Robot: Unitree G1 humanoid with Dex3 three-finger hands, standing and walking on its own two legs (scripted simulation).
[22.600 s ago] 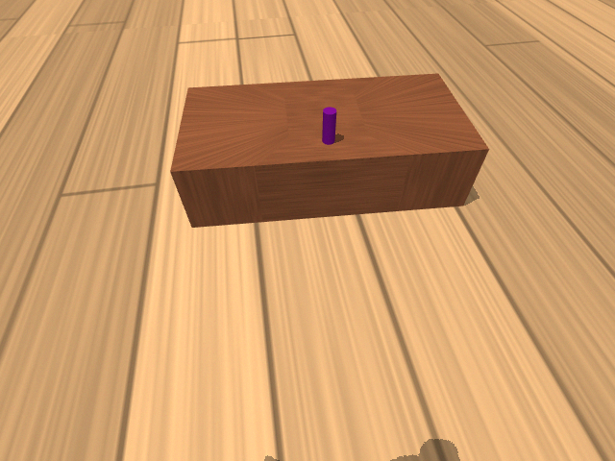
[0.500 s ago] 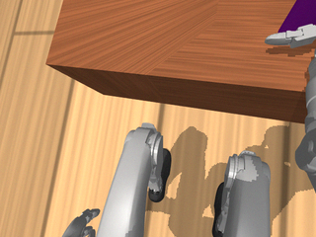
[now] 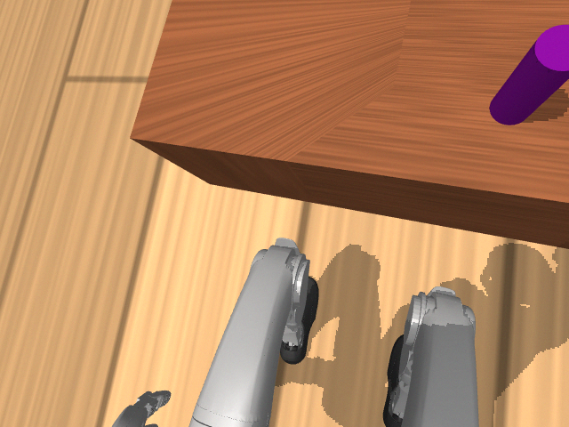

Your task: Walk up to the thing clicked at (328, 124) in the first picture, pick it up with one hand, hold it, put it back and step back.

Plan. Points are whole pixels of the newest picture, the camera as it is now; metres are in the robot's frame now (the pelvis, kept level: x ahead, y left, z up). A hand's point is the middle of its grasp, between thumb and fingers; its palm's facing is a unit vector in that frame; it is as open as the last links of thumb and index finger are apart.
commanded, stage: home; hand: right
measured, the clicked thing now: (532, 82) +0.57 -0.16 -0.07
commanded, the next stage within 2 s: none
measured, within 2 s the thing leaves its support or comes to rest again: neither
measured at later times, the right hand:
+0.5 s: hand out of the picture +0.51 -0.27 +0.12, palm faces +0.13 +0.91 -0.38, open 17.5 cm
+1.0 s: hand out of the picture +0.32 -0.18 +0.18, palm faces +0.14 +0.95 -0.29, open 16.9 cm
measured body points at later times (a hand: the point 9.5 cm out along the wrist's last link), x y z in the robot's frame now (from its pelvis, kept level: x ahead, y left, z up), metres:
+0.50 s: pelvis +0.05 +0.00 +0.17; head +0.22 -0.03 +0.59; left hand +0.09 +0.26 +0.06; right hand +0.50 -0.32 +0.14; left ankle +0.13 +0.14 -0.44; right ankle +0.05 -0.11 -0.44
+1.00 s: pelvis +0.10 +0.02 +0.26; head +0.14 +0.02 +0.71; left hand +0.24 +0.26 +0.15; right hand +0.31 -0.23 +0.20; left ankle +0.13 +0.14 -0.44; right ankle +0.05 -0.11 -0.44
